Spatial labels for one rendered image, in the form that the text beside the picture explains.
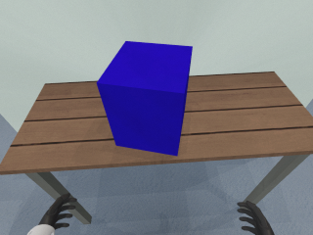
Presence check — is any table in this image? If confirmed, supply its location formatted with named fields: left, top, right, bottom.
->
left=0, top=71, right=313, bottom=225

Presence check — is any left robot forearm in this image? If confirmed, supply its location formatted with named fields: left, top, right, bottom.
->
left=27, top=224, right=55, bottom=235

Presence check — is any robot left hand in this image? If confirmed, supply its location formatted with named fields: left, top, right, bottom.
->
left=38, top=193, right=77, bottom=230

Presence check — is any carton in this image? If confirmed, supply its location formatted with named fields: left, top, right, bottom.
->
left=97, top=41, right=193, bottom=157

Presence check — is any robot right hand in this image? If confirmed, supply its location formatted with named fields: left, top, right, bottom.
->
left=237, top=200, right=275, bottom=235

